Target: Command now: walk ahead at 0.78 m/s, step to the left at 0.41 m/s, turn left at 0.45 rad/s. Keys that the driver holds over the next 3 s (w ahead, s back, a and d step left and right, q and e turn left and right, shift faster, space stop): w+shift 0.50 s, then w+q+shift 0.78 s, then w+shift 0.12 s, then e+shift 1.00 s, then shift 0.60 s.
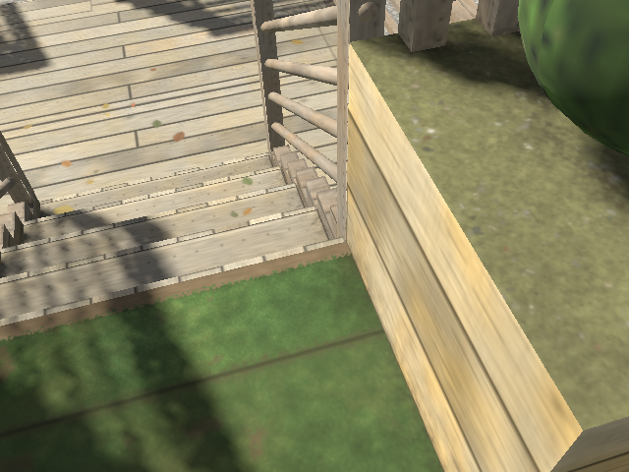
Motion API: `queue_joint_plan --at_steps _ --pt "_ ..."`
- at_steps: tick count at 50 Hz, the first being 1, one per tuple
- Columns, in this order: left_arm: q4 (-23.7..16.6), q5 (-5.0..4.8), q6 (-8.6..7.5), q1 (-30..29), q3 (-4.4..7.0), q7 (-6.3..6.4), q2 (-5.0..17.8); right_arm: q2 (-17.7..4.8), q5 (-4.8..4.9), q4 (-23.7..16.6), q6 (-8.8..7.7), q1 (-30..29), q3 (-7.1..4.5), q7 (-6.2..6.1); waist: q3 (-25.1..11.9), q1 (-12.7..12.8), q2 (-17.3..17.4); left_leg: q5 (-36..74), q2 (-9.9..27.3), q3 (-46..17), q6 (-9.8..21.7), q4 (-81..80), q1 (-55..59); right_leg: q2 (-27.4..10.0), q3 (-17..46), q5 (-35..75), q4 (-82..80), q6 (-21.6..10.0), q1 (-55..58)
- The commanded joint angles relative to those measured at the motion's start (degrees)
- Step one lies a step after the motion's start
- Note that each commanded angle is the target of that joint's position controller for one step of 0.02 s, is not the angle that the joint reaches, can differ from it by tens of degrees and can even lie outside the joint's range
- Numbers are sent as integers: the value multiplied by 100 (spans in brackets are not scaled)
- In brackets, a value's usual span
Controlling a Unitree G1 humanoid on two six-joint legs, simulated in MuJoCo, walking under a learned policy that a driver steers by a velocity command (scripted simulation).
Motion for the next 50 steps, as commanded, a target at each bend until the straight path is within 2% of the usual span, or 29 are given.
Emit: queue_joint_plan --at_steps 1,5,7,10,11,12,13,14,16,18,22,24,26,27,28,29,30,31,32,34,38,41,44,45,46,47,48,49,50 --pt "186 -3 -177 722 243 -188 1048 -69 -27 -394 -46 -476 3 108 128 157 -588 207 803 -724 -50 172 -1619 -1297 1561 -741 -1913 -912 1502" --pt "585 33 -269 1427 263 -346 930 286 3 -619 -112 -1555 184 160 481 563 -920 46 834 288 -72 -1569 -1070 -1138 481 365 -2225 -770 1288" --pt "571 -81 -304 1203 292 -388 997 478 2 -531 -129 -1434 249 161 481 358 -1194 289 763 721 51 -2415 257 -1057 -9 885 -2495 -623 606" --pt "516 -95 -331 854 355 -498 1186 139 37 10 -145 -165 59 -8 -33 -430 -1147 519 511 927 311 -2887 1936 -1015 -658 3287 -1214 -619 495" --pt "466 -68 -311 768 324 -487 1065 -93 21 466 -163 994 -65 -69 -543 -913 -881 202 247 1089 393 -3088 3034 -712 -847 3578 107 -643 156" --pt "178 -59 -267 472 195 -485 631 -678 -26 848 -236 2161 -235 -119 -1079 -1505 360 -893 934 215 586 -3610 4335 -195 -895 1606 2185 -642 -1082" --pt "-364 36 -209 163 19 -485 -8 -1480 77 898 -325 2470 -394 -203 -1491 -1453 2451 -1738 2232 -2065 970 -4317 5006 623 -421 -2316 3817 -714 -2889" --pt "-389 197 -146 -235 36 -482 213 -1380 248 1031 -407 2410 -374 -351 -1015 -1341 1807 -1254 2151 -2325 983 -4462 4607 479 134 -2099 4458 -1005 -3345" --pt "-282 201 -228 -172 50 -532 278 -682 222 992 -495 1478 -216 -523 -417 -626 475 415 1972 -1701 755 -4117 3750 -32 56 -1085 3957 -1138 -3102" --pt "-86 188 -168 62 35 -586 160 -93 141 780 -487 760 -44 -527 -284 -209 391 663 1857 -1632 950 -4580 2856 -112 -129 -1020 3418 -881 -2425" --pt "-400 -53 -8 -848 -78 -566 7 66 179 824 -607 335 20 -412 586 52 484 447 1600 -1157 1232 -5521 1557 -54 -334 -491 1301 -689 -1462" --pt "-201 -185 19 -384 -105 -564 -64 54 324 1165 -612 735 0 -422 371 208 368 1564 1344 -621 1008 -5320 1307 410 -455 641 564 -678 83" --pt "234 -92 29 727 -27 -494 -3 -84 505 1337 -604 925 6 -416 -201 736 -162 3530 1152 -271 746 -4140 985 724 -589 1561 373 -745 2082" --pt "421 -24 41 1523 77 -402 209 -260 481 1378 -591 929 -13 -404 -482 1217 -308 3641 930 -180 617 -2992 550 576 -462 1168 306 -772 3103" --pt "571 104 9 2503 213 -314 709 -186 361 1314 -605 770 -2 -398 -774 1695 -759 2485 537 12 405 -1085 -241 -553 955 -454 -288 -811 3903" --pt "362 150 -47 2197 293 -252 1540 426 421 993 -565 1569 60 -430 -1067 840 -1978 -1102 -95 -393 255 776 -1005 -2512 4594 -2419 -1840 -1309 3734" --pt "128 -56 21 1052 236 -258 1128 -52 262 1210 -457 1561 -12 -481 -524 496 -1094 -230 413 -687 264 1472 -1094 -2315 5202 -4223 -2308 -1391 2702" --pt "-96 -65 -6 196 100 -277 690 -281 209 1155 -391 1315 -62 -400 201 217 -665 445 670 -621 182 1635 -1148 -2179 4114 -3644 -2129 -1404 1786" --pt "-97 -40 -127 -19 22 -308 422 -237 191 1213 -344 1201 -44 -370 360 115 -295 771 888 -571 119 1771 -1045 -1976 3195 -2474 -2105 -1446 1434" --pt "63 -32 -310 58 -54 -339 233 78 224 1200 -199 1039 25 -343 530 -85 -385 1060 1066 -457 13 1961 -1081 -1568 1572 -996 -2067 -1234 1266" --pt "170 -81 -475 268 -103 -463 182 364 385 1049 -22 593 77 -347 891 -205 -756 1722 1313 13 78 690 -1006 -789 -655 624 -1923 -580 983" --pt "143 -137 -462 667 -170 -485 52 466 446 615 -60 -533 112 -189 1154 158 -802 2143 1363 691 153 -674 -1163 -656 -1220 823 -2291 -801 939" --pt "198 -115 -475 473 -112 -366 436 397 407 352 -225 -1284 141 27 1543 199 -644 2656 1282 1039 382 -2596 -627 -637 -1729 1111 -2806 -838 1072" --pt "227 -138 -471 525 -93 -369 542 454 401 438 -283 -1133 138 35 1277 140 -722 2763 1068 1196 405 -2716 -29 -723 -1805 1852 -2705 -900 1147" --pt "210 -187 -494 369 -73 -445 662 311 462 620 -345 -602 78 -76 1003 -229 -822 2724 922 1217 491 -2541 390 -815 -1909 3467 -2244 -912 1370" --pt "-47 -119 -512 -295 -78 -458 706 -101 433 1163 -393 958 -169 -239 -41 -1093 -946 3163 599 1593 680 -1010 1809 -932 -1935 6157 -1035 -859 1318" --pt "-219 -126 -394 -674 -40 -508 755 -452 478 1367 -403 1751 -339 -380 -608 -1526 -957 2162 442 1351 824 -902 2637 -824 -2004 6774 346 -803 1099" --pt "-424 -199 -289 -1223 59 -556 1033 -660 482 1691 -370 3172 -478 -498 -1056 -2261 -1056 1363 324 1082 1035 -1059 4097 -895 -1651 6948 2268 -765 411" --pt "-390 -199 -251 -1770 134 -635 1016 -858 471 1931 -337 3705 -648 -649 -726 -2576 -898 1074 777 219 1355 -1585 4700 -393 -1307 3893 4498 -586 -664"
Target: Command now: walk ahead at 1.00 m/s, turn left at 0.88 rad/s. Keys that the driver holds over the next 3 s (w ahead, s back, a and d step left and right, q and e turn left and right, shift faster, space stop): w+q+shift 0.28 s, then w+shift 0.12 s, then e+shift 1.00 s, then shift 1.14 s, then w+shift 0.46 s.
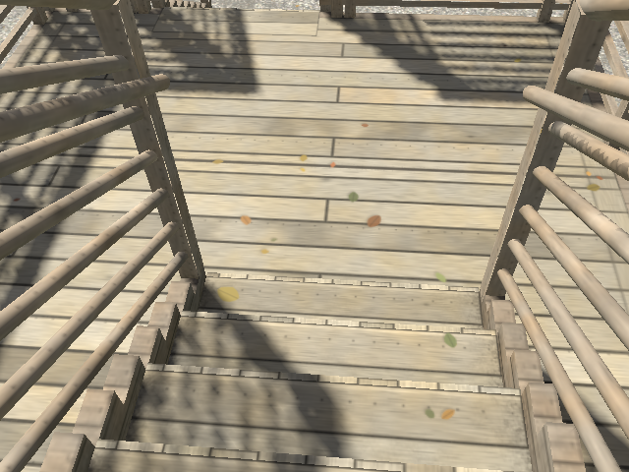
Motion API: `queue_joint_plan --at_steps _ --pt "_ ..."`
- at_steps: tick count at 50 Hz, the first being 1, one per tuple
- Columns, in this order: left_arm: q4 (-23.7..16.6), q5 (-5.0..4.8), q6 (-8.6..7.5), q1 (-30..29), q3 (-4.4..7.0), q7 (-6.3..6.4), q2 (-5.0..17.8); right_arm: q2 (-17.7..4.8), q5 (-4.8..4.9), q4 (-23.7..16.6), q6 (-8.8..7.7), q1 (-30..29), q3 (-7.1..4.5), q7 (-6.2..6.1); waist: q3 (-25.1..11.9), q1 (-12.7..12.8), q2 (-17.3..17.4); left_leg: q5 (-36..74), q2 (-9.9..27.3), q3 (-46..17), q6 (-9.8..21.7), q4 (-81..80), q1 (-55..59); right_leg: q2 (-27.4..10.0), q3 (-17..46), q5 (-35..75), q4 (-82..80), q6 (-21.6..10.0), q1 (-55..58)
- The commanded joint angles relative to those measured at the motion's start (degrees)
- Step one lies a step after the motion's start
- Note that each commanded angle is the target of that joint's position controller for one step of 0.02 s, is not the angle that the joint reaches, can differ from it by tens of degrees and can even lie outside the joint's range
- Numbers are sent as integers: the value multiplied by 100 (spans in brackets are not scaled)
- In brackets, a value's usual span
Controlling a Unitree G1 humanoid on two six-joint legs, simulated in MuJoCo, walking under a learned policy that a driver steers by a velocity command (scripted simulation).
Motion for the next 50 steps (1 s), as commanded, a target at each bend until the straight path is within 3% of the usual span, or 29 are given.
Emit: queue_joint_plan --at_steps 1,3,8,16,18,20,21,22,23,24,25,26,27,29,31,33,34,35,36,37,40,41,43,44,46,47,48,49,50 --pt "-1005 129 -98 -1489 193 -100 694 -1350 -15 929 135 2890 -504 -327 -295 -1121 754 746 113 -1781 353 -430 4315 813 828 -971 5470 -477 -4830" --pt "-1475 322 -304 -918 -9 -33 577 -1589 -30 370 83 2236 -584 -429 -1312 -359 621 -1029 1225 -4951 1007 -2798 4212 755 2022 -562 4713 -204 -5488" --pt "-1316 437 272 -1652 21 -35 708 -771 -25 244 -217 1463 -308 -381 -407 157 -264 -396 226 -3324 728 -2170 1232 426 2177 -38 2189 -82 -3848" --pt "-1268 -281 211 -1374 94 -176 506 -440 -202 237 -25 1240 -121 -303 -1343 -76 720 -384 -750 -2234 -41 -504 -37 1482 1366 4609 494 -599 -883" --pt "-1409 469 117 -2305 -45 -551 246 -461 17 737 -141 2545 -43 -804 567 -365 -1516 425 -431 -2799 -667 -143 -618 1758 631 4635 186 -732 -2203" --pt "-1497 631 304 -2480 -149 -651 141 -937 -2 858 -124 2844 -262 -1193 599 -738 -664 1908 -324 -2922 -947 607 1026 1641 916 3908 116 -862 -3906" --pt "-1413 -826 65 -2103 319 -565 694 -900 566 245 -118 1895 -130 -1095 -348 -351 566 3074 -1010 -3000 -1335 1176 1725 1273 2054 3600 -1240 -980 -3097" --pt "-1317 -1054 107 -265 678 127 1156 764 484 102 -177 620 476 -713 -548 1230 1839 -536 -1967 -1522 -353 3717 1848 373 3085 6167 -5264 26 -1404" --pt "-779 -849 -154 1297 534 -222 1285 -260 338 158 -94 602 254 -1005 -1321 1441 199 -2637 -1763 -1622 -1013 5523 199 437 2118 8259 -2618 -1024 1236" --pt "-661 -818 -169 1836 438 -389 642 427 576 71 12 406 467 -1155 -1838 2371 662 -4429 -1712 -1252 -840 8168 -1546 -601 3265 6444 -1934 -810 2818" --pt "-99 -733 -171 2399 142 -698 1150 -135 843 -1211 -204 36 223 -1499 -954 1493 -3535 -5935 -1337 -1450 -1421 8896 -4494 -779 3520 9627 -371 -2047 3960" --pt "-453 -520 -15 1524 20 -669 462 -490 745 -1213 -387 383 280 -1425 -1767 1330 -3201 -5269 -557 -1424 -1313 8671 -5870 -1127 4313 8053 -186 -2991 4807" --pt "-829 -537 31 1074 -94 -457 55 -924 433 -607 -255 575 127 -1314 -2009 1132 -432 -3793 58 -1426 -699 7785 -5700 -1151 4496 8036 -522 -1901 4144" --pt "-321 -550 -131 923 120 -514 1117 -755 142 -580 -277 695 24 -874 -853 148 370 -617 213 -712 -570 4280 -3550 215 3979 4691 -1997 -1212 -494" --pt "-733 -67 -247 19 -40 -413 633 -496 648 -152 -54 1019 -9 -600 398 -310 968 1043 223 -952 -868 2266 411 369 4061 5871 -1742 -1069 -5176" --pt "-894 -537 -231 -536 -213 -244 47 -304 736 36 -304 1649 -15 -709 -735 -730 -493 3014 256 -1507 -1095 1966 2505 913 4246 4710 -683 -1354 -5325" --pt "-1158 -778 -208 -839 -230 -263 68 -589 599 -56 -332 905 -117 -708 -881 -524 -249 3740 -74 -1349 -1051 1044 2464 1381 4114 3260 -167 -1298 -5022" --pt "-956 -7 -329 -825 -145 43 399 118 -678 -518 -336 -92 299 -550 -287 -568 767 3929 -200 -1182 -1030 533 2167 1256 4422 911 -21 -1340 -5216" --pt "-843 252 -218 -146 -65 109 492 415 -741 -450 -357 -699 416 -493 -81 105 1137 3826 -543 -653 -1146 -511 1803 1630 4349 447 264 -1252 -4704" --pt "-1062 -538 -34 278 -203 -162 -86 86 310 -687 -452 -1312 184 -564 -378 948 -218 3426 -608 -1066 -1150 -1790 1809 2157 4043 1285 849 -1117 -3651" --pt "-920 -547 425 753 -475 -31 -672 -323 296 -718 -408 -187 -189 -608 -663 703 -1911 6164 422 -2005 -988 -4790 3254 2302 3152 -64 2447 -1141 -2728" --pt "-215 81 197 2691 -758 -217 -767 336 -1201 351 -330 2530 140 -179 156 -50 -186 5913 1198 -798 -270 -4408 6296 2496 2997 -1338 4018 373 -6325" --pt "-568 108 -26 3409 -515 -515 -169 -148 -705 -179 -171 3683 -18 -54 -3548 -545 1261 10265 4206 -2284 2259 93 8512 2020 2974 -4253 8511 676 -7026" --pt "-1036 9 40 2009 -569 -576 -289 -172 -932 -261 -222 3263 0 -70 -2980 -582 88 9465 4153 -1961 1969 -379 7360 1582 2901 -3608 8549 446 -8081" --pt "-1958 686 825 -728 -224 248 414 -747 274 -326 -176 1522 -330 -693 -853 -48 -369 4820 3881 -2119 720 -2007 4679 779 2110 -2442 8288 -23 -8694" --pt "-1787 621 567 341 -855 -290 -729 42 -636 -412 -474 710 73 -358 -1342 321 -562 5019 3287 -1034 779 -2588 2343 340 3190 -784 5373 145 -6950" --pt "-1676 353 889 -656 -232 -143 314 -488 79 -295 -296 967 -141 -555 23 641 -450 3936 2079 -348 -227 -2514 997 880 1827 328 4975 64 -5790" --pt "-1371 422 527 1228 -652 -565 -595 -425 -1062 -519 -514 952 -81 -521 -625 759 -17 3781 1935 109 355 -2354 232 519 2380 1456 5076 38 -5036" --pt "-1230 416 355 1210 -622 -796 -793 -662 -1212 -688 -542 505 -211 -557 -331 928 -416 2697 1790 309 216 -2281 -547 437 2325 2021 4873 36 -4433"
Over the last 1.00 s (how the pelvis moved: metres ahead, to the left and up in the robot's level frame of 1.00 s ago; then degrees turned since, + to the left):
0.74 0.32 -0.02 21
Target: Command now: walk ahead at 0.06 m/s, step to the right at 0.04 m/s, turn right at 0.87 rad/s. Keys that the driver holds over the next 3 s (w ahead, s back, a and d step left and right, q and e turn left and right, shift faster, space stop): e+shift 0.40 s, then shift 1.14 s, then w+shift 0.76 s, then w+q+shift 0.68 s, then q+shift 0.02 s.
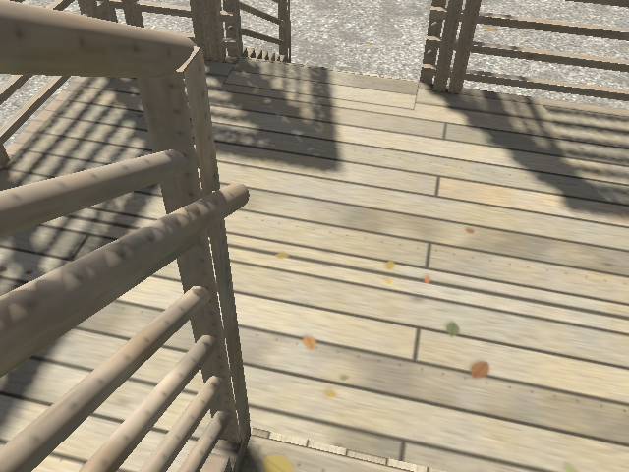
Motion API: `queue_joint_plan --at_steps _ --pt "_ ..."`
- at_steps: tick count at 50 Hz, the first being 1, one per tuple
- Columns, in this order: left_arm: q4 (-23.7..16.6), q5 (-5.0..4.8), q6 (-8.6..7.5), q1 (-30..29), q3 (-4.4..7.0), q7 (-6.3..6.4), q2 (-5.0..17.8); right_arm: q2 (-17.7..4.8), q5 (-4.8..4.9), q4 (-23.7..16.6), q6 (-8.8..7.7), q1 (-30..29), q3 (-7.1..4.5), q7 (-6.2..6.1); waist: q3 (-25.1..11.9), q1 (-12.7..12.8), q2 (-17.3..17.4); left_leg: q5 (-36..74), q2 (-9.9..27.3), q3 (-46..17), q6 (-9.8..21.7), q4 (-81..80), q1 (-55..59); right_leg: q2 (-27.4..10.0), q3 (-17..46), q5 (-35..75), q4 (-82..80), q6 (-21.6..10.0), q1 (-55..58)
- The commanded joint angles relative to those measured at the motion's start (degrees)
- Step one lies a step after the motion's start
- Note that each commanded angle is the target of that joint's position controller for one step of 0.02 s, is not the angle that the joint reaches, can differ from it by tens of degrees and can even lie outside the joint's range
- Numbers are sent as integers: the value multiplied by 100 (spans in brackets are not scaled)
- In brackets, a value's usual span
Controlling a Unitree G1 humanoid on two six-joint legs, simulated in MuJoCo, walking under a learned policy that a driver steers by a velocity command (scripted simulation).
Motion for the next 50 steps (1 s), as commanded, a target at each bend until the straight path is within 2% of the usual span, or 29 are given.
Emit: queue_joint_plan --at_steps 1,2,6,7,9,11,12,13,14,15,16,18,20,22,24,27,29,30,31,32,34,35,37,40,41,43,44,45,50 --pt "-39 43 -242 1340 -91 -444 -139 -1201 -496 -1114 -338 -1270 -306 -149 247 418 29 2594 1589 298 1019 -383 -2742 -553 365 2055 -353 39 2010" --pt "-13 30 -327 836 -6 -495 138 -1019 -242 -1241 -336 -1339 -254 -161 346 215 178 2216 1484 291 1063 -248 -2748 -485 270 2376 -169 86 1978" --pt "-332 276 -387 -116 269 -403 528 -1078 -100 -1052 -502 -55 -255 -304 96 -213 500 2901 1946 113 783 735 -712 -691 40 2174 -1411 -110 913" --pt "-573 367 -416 -863 309 -388 525 -1253 242 -957 -466 286 -379 -392 529 -474 688 1808 1890 155 245 524 252 -934 -186 1254 -3734 -40 245" --pt "-610 291 -432 -1008 380 -281 540 -1901 -265 -1084 -345 411 -579 -256 504 -584 948 1851 2391 -104 91 696 -376 -630 -706 983 -3524 -76 1642" --pt "-395 208 -600 -460 748 -115 1071 -2349 -329 -1328 -347 -192 -814 -189 476 -242 623 1857 2410 189 -25 1243 -940 -49 -1100 953 -4546 -274 3347" --pt "-159 -108 -741 56 1028 110 1689 -2084 -208 -1339 -431 346 -854 -65 -283 -113 -532 952 1399 787 -375 2812 -988 564 -1224 2947 -5878 -989 4602" --pt "209 -180 -863 1544 1104 456 2393 -1018 -148 -2078 -483 -59 -532 118 -1582 22 -2009 -3559 193 800 -1091 5337 -2885 -1292 2030 6087 -5931 -3092 6961" --pt "324 220 -1075 2278 1024 397 2190 -739 586 -2630 -479 -1642 -287 155 -1708 854 -329 -4136 -67 -731 -1121 6062 -4439 -1972 2674 7110 -5785 -3231 7701" --pt "438 230 -1222 2466 903 297 1882 -498 850 -2993 -541 -2565 -161 147 -672 1181 -391 -4046 -94 -1415 -1087 5661 -5763 -2277 3611 6056 -6247 -2911 7252" --pt "284 88 -1211 1779 789 118 1450 -954 874 -2849 -548 -2415 -229 28 81 861 -582 -3811 -2 -1698 -1135 5510 -5626 -2334 3899 5269 -6475 -2971 5887" --pt "-108 -203 -832 161 684 -142 1284 -1477 384 -2248 -371 -1214 -304 -175 156 -147 -741 -3226 227 -1600 -1110 5618 -3969 -1963 2823 4983 -6406 -2863 3335" --pt "-476 159 -741 -992 623 -166 1550 -1216 180 -1851 -77 -258 -114 -114 -38 -911 -496 -1316 -280 -1115 -839 6132 -1704 -1185 1938 3854 -6519 -2222 951" --pt "-800 154 -880 -2090 677 -27 2020 -1168 308 -1879 175 -288 -41 116 -240 -1292 -466 -726 -263 -610 -768 6652 -603 -743 1017 4054 -6311 -1701 -110" --pt "-742 251 -1020 -1727 578 172 1871 -1081 408 -2218 267 -618 124 245 -385 -975 129 -399 108 -869 -847 5268 -947 -866 1144 3573 -5752 -1286 830" --pt "-530 119 -992 -981 431 222 1585 -790 347 -2162 263 -582 267 149 -702 -401 -386 -938 55 -779 -853 4123 -1478 -1324 1811 4188 -4644 -1397 2317" --pt "-884 93 -847 -1609 415 87 1755 -823 444 -2011 153 165 192 109 -476 -811 -33 -304 -389 -368 -730 2395 -390 -877 1646 3581 -3978 -1321 1765" --pt "-990 176 -698 -1604 328 -124 1285 -1235 489 -1578 4 1131 5 59 -618 -987 1037 2622 -309 -780 65 1449 644 -85 1089 2494 -2549 -1010 799" --pt "-1294 255 -616 -631 191 -237 606 -2331 441 -1780 -48 395 -204 180 -758 -65 1892 5305 1586 -3842 2229 677 1193 909 549 -1594 -1581 -342 -851" --pt "-1193 -5 -680 -1158 314 -152 1111 -1773 172 -2060 -192 104 -42 352 -311 -605 269 5233 2002 -4462 2322 949 996 751 1324 -1524 -775 -93 -1691" --pt "-961 -53 -643 -1046 193 -7 969 -646 519 -1959 -224 -1147 415 556 -213 88 -30 2476 1613 -4026 1505 1262 -142 -129 1551 -644 -750 308 -1745" --pt "-686 -2 -589 -731 72 -1 724 -241 441 -1918 -239 -1743 621 551 -493 387 -340 2889 1234 -3349 940 1589 -740 -347 1550 280 -841 483 -1081" --pt "-769 45 -506 -566 48 -181 918 -564 462 -2051 -267 -2495 698 412 -789 679 -169 2913 729 -2208 605 1243 -2313 -436 588 896 -333 648 781" --pt "-1023 81 -515 -1007 30 -362 906 -796 484 -1558 -415 -1830 763 156 -551 225 30 2049 489 -1323 316 1461 -1977 -669 231 938 -1960 532 1528" --pt "-1145 48 -593 -1351 -47 -486 732 -909 856 -1253 -446 -1290 686 191 -256 -11 126 1609 462 -1272 160 1292 -1674 -549 27 -723 -3657 521 1742" --pt "-485 -163 -689 -163 -96 -631 584 -877 753 -1024 -430 -1564 737 495 -266 440 196 1713 468 -1223 -194 1673 -1785 -540 193 2206 -4832 297 3323" --pt "-603 -380 -706 -975 15 -525 1439 -1120 799 -909 -379 -363 528 560 -723 -510 -441 1195 132 -983 -444 1616 -744 -498 688 3720 -5598 -257 3194" --pt "-835 -307 -688 -1682 102 -493 1833 -1246 687 -928 -348 91 441 460 -816 -931 -631 529 101 -826 -329 1487 -333 -579 682 3766 -5730 -672 3204" --pt "-676 -234 -523 -1324 -29 -347 1209 -680 645 -1144 -182 -1170 565 393 -32 -506 -151 -56 83 -617 -212 905 392 -814 608 1366 -6399 -543 2406"
Over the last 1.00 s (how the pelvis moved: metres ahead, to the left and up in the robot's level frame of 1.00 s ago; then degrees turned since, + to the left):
0.67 0.19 -0.30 4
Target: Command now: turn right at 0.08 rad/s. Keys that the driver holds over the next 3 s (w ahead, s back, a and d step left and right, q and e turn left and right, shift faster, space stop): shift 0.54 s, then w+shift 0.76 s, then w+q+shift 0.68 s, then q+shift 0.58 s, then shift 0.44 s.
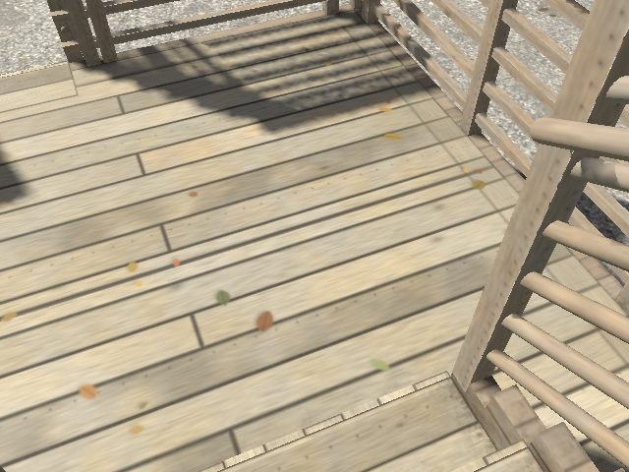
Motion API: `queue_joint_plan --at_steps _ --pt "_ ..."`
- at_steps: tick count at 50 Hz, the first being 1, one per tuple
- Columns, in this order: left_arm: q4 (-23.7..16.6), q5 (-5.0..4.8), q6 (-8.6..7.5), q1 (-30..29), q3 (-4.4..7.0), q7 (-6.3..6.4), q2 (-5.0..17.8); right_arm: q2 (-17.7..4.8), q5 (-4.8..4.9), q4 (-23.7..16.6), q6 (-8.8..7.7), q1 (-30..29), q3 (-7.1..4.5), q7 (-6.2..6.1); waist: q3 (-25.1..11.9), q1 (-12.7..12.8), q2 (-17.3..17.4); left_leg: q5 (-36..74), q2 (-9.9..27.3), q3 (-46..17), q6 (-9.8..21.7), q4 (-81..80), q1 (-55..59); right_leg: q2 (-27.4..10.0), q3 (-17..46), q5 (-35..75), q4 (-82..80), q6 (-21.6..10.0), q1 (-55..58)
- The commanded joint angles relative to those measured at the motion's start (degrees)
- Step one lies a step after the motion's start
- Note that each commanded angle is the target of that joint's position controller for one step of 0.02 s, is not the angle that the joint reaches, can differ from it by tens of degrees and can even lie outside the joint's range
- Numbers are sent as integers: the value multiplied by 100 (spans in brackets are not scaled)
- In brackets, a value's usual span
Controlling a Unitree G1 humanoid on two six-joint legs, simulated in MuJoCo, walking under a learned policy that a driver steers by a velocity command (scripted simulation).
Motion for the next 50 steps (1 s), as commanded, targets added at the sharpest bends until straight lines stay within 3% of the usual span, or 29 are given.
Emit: queue_joint_plan --at_steps 1,7,8,9,12,15,16,21,23,27,28,30,32,33,36,37,38,39,40,41,42,43,44,45,46,47,48,49,50 --pt "-457 48 3 -339 288 121 864 -487 -62 -245 70 142 -168 19 -214 -144 33 1237 381 -652 -183 -1161 1089 -455 527 907 -1530 -79 -238" --pt "-367 127 97 21 310 140 781 -512 -73 -328 118 -131 -230 43 -228 79 72 1394 335 -732 -60 -1767 1127 -257 73 1245 -1716 -21 326" --pt "-60 -313 453 7 248 178 153 -326 -119 -183 455 -22 -254 -27 -599 119 94 2631 798 -839 -153 -1673 1278 -159 290 2316 -2242 142 966" --pt "-68 -341 590 -158 282 220 342 -344 -146 -213 604 201 -256 -36 -460 -44 -43 2709 761 -832 -234 -1749 1290 -115 222 2459 -2251 193 1096" --pt "107 -212 698 -335 328 191 410 -562 -121 -107 715 85 -315 -62 -266 73 169 2314 799 -945 -240 -2062 1228 -109 202 2136 -2579 181 1350" --pt "357 -225 669 -344 355 178 431 -575 -130 105 704 126 -336 -36 70 109 333 1835 854 -977 -207 -2332 1075 -180 265 1835 -2881 211 1436" --pt "395 -209 661 -389 303 203 286 -598 -5 170 696 183 -370 -47 218 104 474 1737 892 -1001 -261 -2524 934 -177 292 1804 -2867 243 1509" --pt "805 -168 619 -395 283 298 248 -544 24 314 653 8 -406 -102 11 171 336 2012 846 -1076 -189 -2718 1173 -236 270 2226 -2899 180 1776" --pt "962 -178 581 -384 263 291 127 -559 -26 514 703 131 -443 -41 -27 168 290 2201 882 -1084 -167 -2724 1272 -214 239 2274 -2892 119 1833" --pt "1261 -172 556 -378 255 318 96 -536 -21 747 722 80 -484 -39 -38 162 272 2167 875 -1058 -128 -2828 1436 -234 222 2286 -2994 111 1842" --pt "1316 -145 565 -424 246 333 84 -572 -47 801 746 55 -496 -63 -155 139 311 1480 810 -1055 -88 -2981 1503 -150 145 1824 -3038 85 1858" --pt "1311 -108 604 -485 318 354 216 -1013 -87 818 851 63 -686 -98 -90 82 657 -790 730 -1216 164 -3129 1563 286 -325 127 -2495 -151 1345" --pt "1325 -36 662 -537 369 343 231 -1229 -141 852 905 379 -826 -86 484 -3 898 -2202 1177 -1685 451 -3503 1227 440 -672 -294 -1957 -309 692" --pt "1345 11 686 -524 357 351 135 -1247 -150 900 894 544 -894 -99 751 -8 1020 -2240 1451 -1902 606 -3633 1117 379 -741 -33 -1631 -356 452" --pt "1367 -72 555 -566 389 304 102 -1010 -71 662 816 117 -935 -150 471 153 848 -1112 1420 -1633 576 -3380 954 238 -728 422 -1374 -335 986" --pt "1506 -24 494 -295 417 254 179 -1013 -70 578 777 -33 -950 -131 218 324 625 -667 1300 -1463 595 -2955 912 266 -840 803 -1539 -343 1454" --pt "1691 48 446 117 452 246 189 -1061 -7 565 800 -185 -1006 -170 220 538 674 -367 1175 -1321 593 -2423 662 302 -984 604 -1675 -355 1879" --pt "1914 224 367 810 511 331 304 -1119 51 620 660 -84 -1130 -324 293 669 791 -207 1212 -1310 662 -1884 255 291 -1085 530 -1323 -382 2250" --pt "2119 278 319 1316 593 390 496 -1063 26 510 584 -264 -1137 -382 601 844 399 105 1036 -1100 636 -1067 -398 179 -804 48 -1836 -485 2553" --pt "2096 163 235 1460 747 465 1037 -540 -1 311 527 -374 -977 -373 802 875 -1387 182 64 -167 217 493 -1188 -539 784 -151 -2822 -897 2725" --pt "2057 74 84 1421 830 485 1225 -665 -219 189 602 -591 -1009 -500 1135 908 -1669 -767 -6 -763 143 1822 -2427 -1343 2223 55 -3129 -1520 2870" --pt "1916 100 -29 1202 782 537 926 -873 -191 232 570 -754 -1058 -595 1128 813 -364 -256 215 -1564 159 2231 -2960 -1514 2198 557 -2875 -1714 3018" --pt "1964 169 -141 1324 806 585 999 -784 -100 362 506 -564 -1058 -601 847 675 -141 -7 326 -1772 180 2247 -3079 -1523 1965 832 -2565 -1690 3210" --pt "1917 195 -153 1198 775 665 802 -644 -102 487 458 -426 -1015 -546 660 518 -20 234 379 -1740 175 2431 -3018 -1497 1735 1431 -2281 -1686 3220" --pt "1857 213 -162 1022 664 669 426 -819 -91 609 441 -316 -1087 -427 486 368 484 1782 405 -2093 97 1775 -2837 -1102 1169 722 -1802 -1511 2947" --pt "1928 204 -202 908 587 750 149 -790 -130 704 458 -385 -1112 -309 343 243 263 3058 397 -2270 -32 1487 -2735 -910 1006 200 -1481 -1277 2772" --pt "1837 125 -234 829 559 798 119 -626 -134 609 489 -475 -1051 -203 295 203 100 4016 230 -2020 -130 1010 -2273 -643 721 -334 -1336 -1161 2013" --pt "1804 116 -265 590 620 828 341 -449 -166 540 508 -716 -967 -141 265 126 2 4753 178 -1886 -239 671 -1834 -676 713 -779 -1223 -1179 1269" --pt "1724 12 -258 509 652 880 472 -149 -183 497 499 -870 -857 -101 249 78 -110 4969 120 -1863 -249 561 -1510 -785 951 -1127 -1263 -1188 629"
Over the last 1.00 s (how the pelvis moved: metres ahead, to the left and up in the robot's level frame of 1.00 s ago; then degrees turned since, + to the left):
0.09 -0.03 -0.04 -33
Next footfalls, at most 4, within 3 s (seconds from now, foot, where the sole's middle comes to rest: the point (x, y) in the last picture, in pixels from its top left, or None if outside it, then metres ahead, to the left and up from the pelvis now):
1.20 left None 0.27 0.12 -0.92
1.60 right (380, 442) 0.68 -0.14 -1.09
2.04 left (286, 367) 0.99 0.13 -1.26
2.34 right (289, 281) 1.33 0.14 -1.26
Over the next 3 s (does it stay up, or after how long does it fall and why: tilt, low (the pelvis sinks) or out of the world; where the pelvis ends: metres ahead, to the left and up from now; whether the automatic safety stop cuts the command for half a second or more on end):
stays up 1.13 0.16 -0.49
